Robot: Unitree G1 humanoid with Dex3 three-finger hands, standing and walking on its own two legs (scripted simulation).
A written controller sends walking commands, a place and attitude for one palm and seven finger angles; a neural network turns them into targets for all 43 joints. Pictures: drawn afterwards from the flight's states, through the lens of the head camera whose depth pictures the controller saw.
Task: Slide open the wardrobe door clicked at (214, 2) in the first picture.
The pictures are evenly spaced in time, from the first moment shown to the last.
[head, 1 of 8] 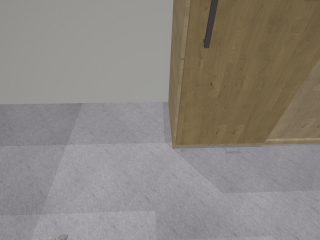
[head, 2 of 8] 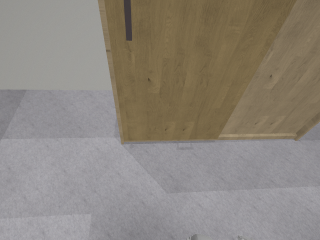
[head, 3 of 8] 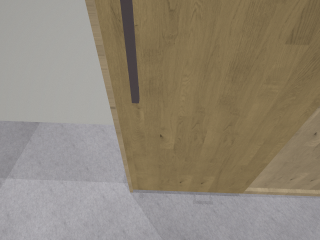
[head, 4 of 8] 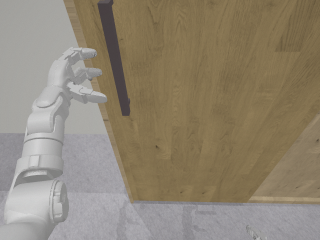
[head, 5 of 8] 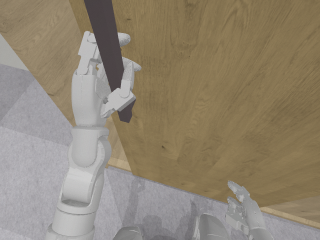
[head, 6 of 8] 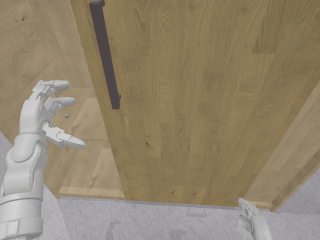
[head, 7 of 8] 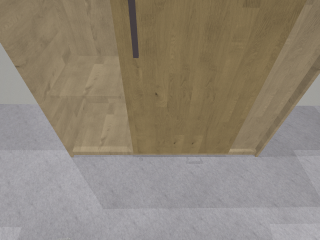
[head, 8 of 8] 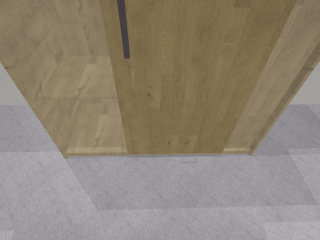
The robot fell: no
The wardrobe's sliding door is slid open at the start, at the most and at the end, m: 0.00 0.45 0.44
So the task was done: yes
